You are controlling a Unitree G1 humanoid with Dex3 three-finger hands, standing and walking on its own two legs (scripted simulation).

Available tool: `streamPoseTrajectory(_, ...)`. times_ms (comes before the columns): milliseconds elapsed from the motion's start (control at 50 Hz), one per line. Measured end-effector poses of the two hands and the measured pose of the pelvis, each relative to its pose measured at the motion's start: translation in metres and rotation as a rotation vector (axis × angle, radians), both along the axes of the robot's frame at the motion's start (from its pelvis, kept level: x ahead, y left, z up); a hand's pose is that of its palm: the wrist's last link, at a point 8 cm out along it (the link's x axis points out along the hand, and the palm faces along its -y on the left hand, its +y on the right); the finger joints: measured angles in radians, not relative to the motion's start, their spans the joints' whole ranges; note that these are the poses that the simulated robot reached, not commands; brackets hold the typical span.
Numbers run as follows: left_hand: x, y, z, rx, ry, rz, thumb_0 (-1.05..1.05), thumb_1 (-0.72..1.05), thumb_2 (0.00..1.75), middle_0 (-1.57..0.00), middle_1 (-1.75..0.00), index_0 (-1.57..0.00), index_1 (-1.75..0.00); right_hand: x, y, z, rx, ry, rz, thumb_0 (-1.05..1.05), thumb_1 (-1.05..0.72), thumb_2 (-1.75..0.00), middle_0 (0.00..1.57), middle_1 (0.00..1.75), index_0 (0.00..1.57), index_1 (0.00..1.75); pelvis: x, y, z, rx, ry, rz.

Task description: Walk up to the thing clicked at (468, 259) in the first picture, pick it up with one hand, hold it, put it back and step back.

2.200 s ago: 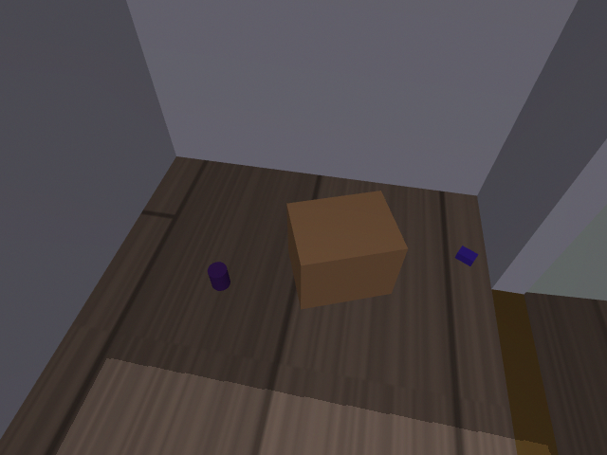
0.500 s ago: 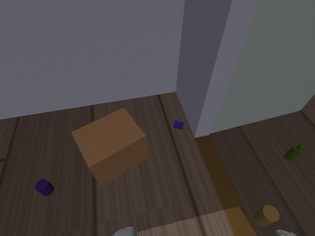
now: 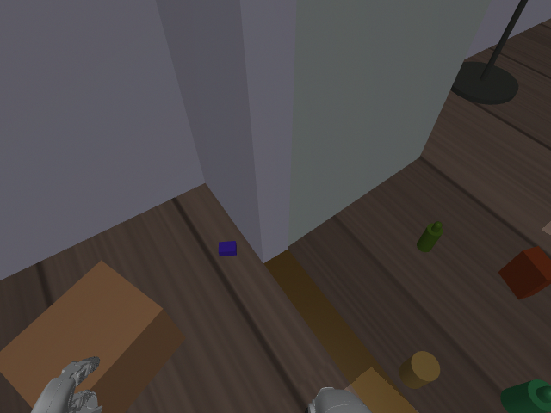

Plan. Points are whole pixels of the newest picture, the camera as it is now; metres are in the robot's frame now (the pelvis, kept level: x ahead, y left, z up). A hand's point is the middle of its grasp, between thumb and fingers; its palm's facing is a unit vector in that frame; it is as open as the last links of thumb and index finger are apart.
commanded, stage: walk up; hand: left
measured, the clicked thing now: (227, 248) +0.79 +0.15 -0.73
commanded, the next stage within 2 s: none
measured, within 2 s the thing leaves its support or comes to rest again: neither
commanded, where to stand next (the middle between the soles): +0.37 -0.02 m, yaw -9 degrees
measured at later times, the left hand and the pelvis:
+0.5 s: hand (118, 345) +0.26 +0.26 -0.13, palm faces -0.20 -0.92 -0.33, open 7.4 cm; pelvis +0.18 +0.00 +0.02, yaw -9 degrees
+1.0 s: hand (158, 262) +0.42 +0.21 -0.14, palm faces -0.19 -0.88 -0.44, open 7.4 cm; pelvis +0.28 -0.04 -0.01, yaw -10 degrees
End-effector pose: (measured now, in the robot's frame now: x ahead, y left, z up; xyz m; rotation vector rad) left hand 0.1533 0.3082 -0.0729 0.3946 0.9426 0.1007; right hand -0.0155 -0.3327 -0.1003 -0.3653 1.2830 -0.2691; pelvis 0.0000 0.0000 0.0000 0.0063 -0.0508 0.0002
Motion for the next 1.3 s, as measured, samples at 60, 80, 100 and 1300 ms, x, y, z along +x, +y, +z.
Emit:
streamPoseTrajectory(60, 0.011, -0.012, 0.005, -0.014, 0.006, 0.014, 0.00, 0.90, 0.90, -0.20, -0.30, -0.20, -0.30, 0.045, 0.005, 0.002, 0.032, -0.067, 0.017, 0.01, -0.90, -0.90, 0.20, 0.30, 0.20, 0.30, 0.022, -0.003, 0.008, 0.000, -0.002, -0.029)
streamPoseTrajectory(80, 0.013, -0.014, 0.006, -0.016, 0.016, 0.015, 0.00, 0.90, 0.90, -0.20, -0.30, -0.20, -0.30, 0.059, 0.007, 0.003, 0.040, -0.093, 0.027, 0.01, -0.90, -0.90, 0.20, 0.30, 0.20, 0.30, 0.029, -0.003, 0.010, -0.003, 0.000, -0.038)
streamPoseTrajectory(100, 0.014, -0.016, 0.005, -0.016, 0.029, 0.015, 0.00, 0.90, 0.90, -0.20, -0.30, -0.21, -0.30, 0.073, 0.009, 0.005, 0.046, -0.117, 0.037, 0.01, -0.90, -0.90, 0.20, 0.30, 0.20, 0.30, 0.036, -0.003, 0.011, -0.005, 0.002, -0.047)
streamPoseTrajectory(1300, 0.258, -0.037, -0.039, 0.066, 0.205, -0.028, 0.01, 0.90, 0.90, -0.20, -0.30, -0.21, -0.30, 0.342, -0.016, -0.014, 0.041, -0.143, -0.102, 0.01, -0.90, -0.90, 0.20, 0.30, 0.20, 0.30, 0.282, -0.024, -0.006, -0.010, 0.010, -0.176)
